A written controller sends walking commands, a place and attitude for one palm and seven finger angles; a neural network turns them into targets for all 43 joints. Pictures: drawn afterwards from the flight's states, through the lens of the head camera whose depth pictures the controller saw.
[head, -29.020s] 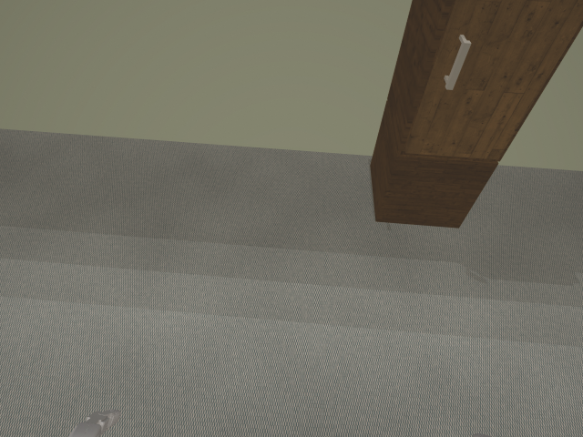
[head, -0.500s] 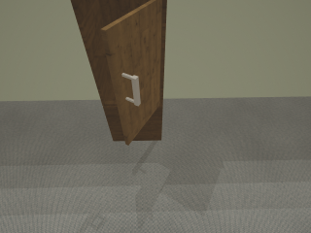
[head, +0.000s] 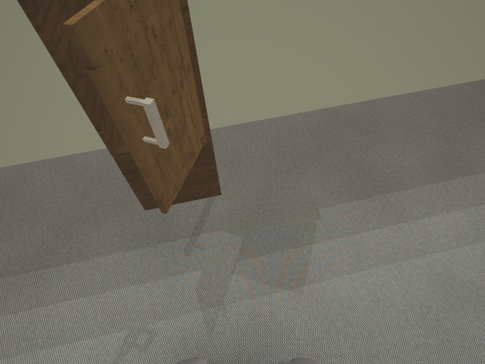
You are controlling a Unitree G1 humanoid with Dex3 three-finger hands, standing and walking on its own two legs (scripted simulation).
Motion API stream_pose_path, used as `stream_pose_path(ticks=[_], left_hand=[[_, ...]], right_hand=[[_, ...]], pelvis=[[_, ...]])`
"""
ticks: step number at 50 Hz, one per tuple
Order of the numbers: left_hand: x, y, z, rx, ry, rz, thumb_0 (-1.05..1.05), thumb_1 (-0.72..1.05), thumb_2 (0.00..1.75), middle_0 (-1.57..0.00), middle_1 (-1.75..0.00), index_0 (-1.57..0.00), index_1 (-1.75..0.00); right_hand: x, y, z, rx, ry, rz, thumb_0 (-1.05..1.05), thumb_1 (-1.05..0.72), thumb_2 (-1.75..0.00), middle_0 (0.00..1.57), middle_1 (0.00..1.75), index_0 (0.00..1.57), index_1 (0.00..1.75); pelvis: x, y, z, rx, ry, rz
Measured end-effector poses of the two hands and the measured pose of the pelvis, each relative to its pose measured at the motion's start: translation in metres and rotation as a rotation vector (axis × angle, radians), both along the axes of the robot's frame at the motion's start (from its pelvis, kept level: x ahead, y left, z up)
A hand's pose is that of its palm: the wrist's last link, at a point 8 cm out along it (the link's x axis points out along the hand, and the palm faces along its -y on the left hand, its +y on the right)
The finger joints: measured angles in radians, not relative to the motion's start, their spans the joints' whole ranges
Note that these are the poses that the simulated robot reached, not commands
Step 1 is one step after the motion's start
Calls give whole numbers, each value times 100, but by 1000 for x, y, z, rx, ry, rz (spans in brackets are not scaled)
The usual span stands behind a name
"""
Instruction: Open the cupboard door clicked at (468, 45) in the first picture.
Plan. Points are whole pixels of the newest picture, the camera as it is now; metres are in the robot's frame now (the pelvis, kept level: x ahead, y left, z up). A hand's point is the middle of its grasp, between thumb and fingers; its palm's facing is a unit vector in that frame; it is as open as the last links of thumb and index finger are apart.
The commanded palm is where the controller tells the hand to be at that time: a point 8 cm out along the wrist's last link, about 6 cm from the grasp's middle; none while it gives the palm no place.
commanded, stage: walk to a spot facing it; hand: left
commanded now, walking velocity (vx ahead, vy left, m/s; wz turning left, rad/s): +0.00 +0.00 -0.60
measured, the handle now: (148, 123) +0.58 +0.26 +0.02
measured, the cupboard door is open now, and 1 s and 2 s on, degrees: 59 59 59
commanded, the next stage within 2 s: none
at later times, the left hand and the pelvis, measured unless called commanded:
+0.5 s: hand out of the picture +0.11 +0.17 -0.18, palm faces -0.20 -0.96 -0.21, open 7.3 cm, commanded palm none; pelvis +0.00 +0.00 +0.00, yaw -16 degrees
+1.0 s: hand (228, 330) +0.19 +0.05 -0.15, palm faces -0.54 -0.81 -0.24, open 7.3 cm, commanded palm none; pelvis +0.04 -0.08 +0.01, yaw -34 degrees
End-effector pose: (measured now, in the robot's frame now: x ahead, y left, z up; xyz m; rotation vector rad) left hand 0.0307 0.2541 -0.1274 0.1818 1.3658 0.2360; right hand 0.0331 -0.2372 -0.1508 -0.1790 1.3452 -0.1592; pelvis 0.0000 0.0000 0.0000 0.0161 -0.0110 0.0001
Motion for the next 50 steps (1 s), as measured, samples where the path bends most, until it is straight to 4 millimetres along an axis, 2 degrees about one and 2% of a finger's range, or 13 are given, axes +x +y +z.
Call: stream_pose_path(ticks=[5,12,17,22,26,32,37,40,42,44,46,50], left_hand=[[29,-9,3,60,-88,-83,0,91,90,-20,-29,-20,-30],[39,-30,11,44,-58,-164,0,91,90,-20,-29,-20,-30],[50,-39,7,3,-53,-217,0,91,90,-20,-30,-20,-30],[66,-36,-5,-37,-57,-258,0,91,90,-20,-30,-20,-30],[86,-31,-17,-63,-69,-303,0,91,90,-20,-30,-20,-30],[122,-43,-4,-74,-109,-397,1,91,90,-20,-29,-20,-30],[154,-77,6,-64,-115,-535,1,91,90,-20,-29,-20,-30],[176,-106,4,-47,-152,-614,1,91,90,-20,-29,-20,-30],[184,-122,5,-37,-183,-636,0,91,90,-20,-29,-20,-30],[186,-134,9,-32,-187,-643,0,91,90,-20,-29,-20,-30],[185,-143,12,-30,-165,-650,0,91,90,-20,-29,-20,-30],[183,-157,12,-49,-92,-676,0,91,90,-20,-30,-20,-30]], right_hand=[[-8,-25,-15,23,-9,-62,0,-91,-90,21,30,20,29],[11,-50,11,-7,-111,-138,1,-91,-90,20,30,20,29],[22,-55,27,-43,-187,-180,0,-91,-90,20,30,20,29],[23,-47,36,-81,-231,-213,0,-91,-90,20,30,20,29],[2,-36,35,-116,-223,-228,0,-91,-90,20,30,20,29],[-57,-24,37,-93,-108,-292,0,-91,-90,21,30,20,29],[-110,-27,23,-52,-47,-421,0,-91,-90,21,30,21,30],[-143,-36,5,-26,-2,-500,0,-91,-90,21,30,21,30],[-156,-43,-2,-13,44,-536,0,-91,-90,21,30,21,29],[-157,-52,1,-9,62,-556,1,-91,-90,20,30,20,29],[-149,-63,9,-16,44,-572,1,-91,-90,20,30,20,29],[-114,-87,24,-42,-47,-604,1,-91,-90,20,30,20,29]], pelvis=[[-5,-21,-11,17,2,-59],[-7,-29,4,28,9,-144],[-6,-25,8,25,20,-205],[-4,-13,5,9,32,-258],[-5,-4,-2,-17,31,-294],[-5,-10,7,-26,35,-372],[-2,-27,5,-18,42,-460],[2,-46,-7,-6,41,-501],[4,-54,-11,-10,31,-518],[9,-61,-6,-12,24,-530],[16,-68,0,-4,23,-553],[35,-82,10,5,27,-600]])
